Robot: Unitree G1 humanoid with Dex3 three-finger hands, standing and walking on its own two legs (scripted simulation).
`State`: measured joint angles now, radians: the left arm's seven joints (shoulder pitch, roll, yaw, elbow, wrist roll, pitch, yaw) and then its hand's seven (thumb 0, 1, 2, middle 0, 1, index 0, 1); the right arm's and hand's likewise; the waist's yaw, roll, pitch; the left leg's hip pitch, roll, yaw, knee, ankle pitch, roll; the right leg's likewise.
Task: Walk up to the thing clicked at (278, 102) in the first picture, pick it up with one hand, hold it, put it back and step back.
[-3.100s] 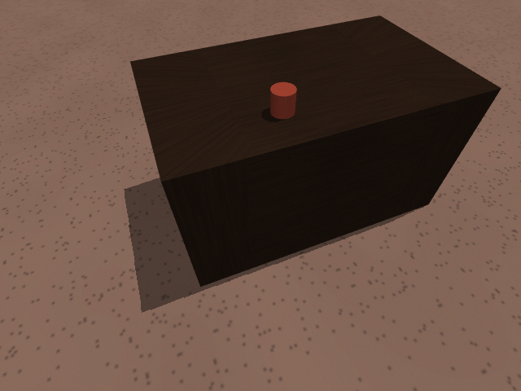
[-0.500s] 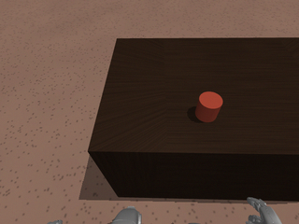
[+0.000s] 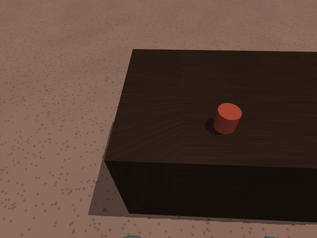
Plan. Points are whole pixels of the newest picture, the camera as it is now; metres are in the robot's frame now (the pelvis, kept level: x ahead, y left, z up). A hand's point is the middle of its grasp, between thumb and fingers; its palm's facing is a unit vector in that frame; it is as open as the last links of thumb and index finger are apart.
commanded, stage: walk up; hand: right
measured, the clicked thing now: (226, 118) +0.52 -0.22 -0.06
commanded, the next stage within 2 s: stand in 0.96 s
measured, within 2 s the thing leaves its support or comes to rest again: neither
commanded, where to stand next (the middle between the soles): +0.06 +0.00 m, yaw -2 degrees
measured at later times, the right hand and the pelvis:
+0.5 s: hand out of the picture +0.11 -0.26 -0.12, palm faces +0.00 +0.94 -0.34, open 7.4 cm; pelvis +0.01 +0.00 +0.03, yaw +0 degrees
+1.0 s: hand out of the picture +0.09 -0.26 -0.13, palm faces +0.01 +0.94 -0.33, open 7.4 cm; pelvis +0.02 +0.00 +0.03, yaw -1 degrees
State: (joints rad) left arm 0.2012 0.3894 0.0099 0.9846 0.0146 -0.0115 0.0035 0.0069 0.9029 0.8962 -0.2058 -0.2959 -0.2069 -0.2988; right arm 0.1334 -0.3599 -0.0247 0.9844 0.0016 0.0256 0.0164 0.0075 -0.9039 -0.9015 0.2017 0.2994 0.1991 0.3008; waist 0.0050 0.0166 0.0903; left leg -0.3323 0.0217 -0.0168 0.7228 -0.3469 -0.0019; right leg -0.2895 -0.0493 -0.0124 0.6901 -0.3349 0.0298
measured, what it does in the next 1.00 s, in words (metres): stands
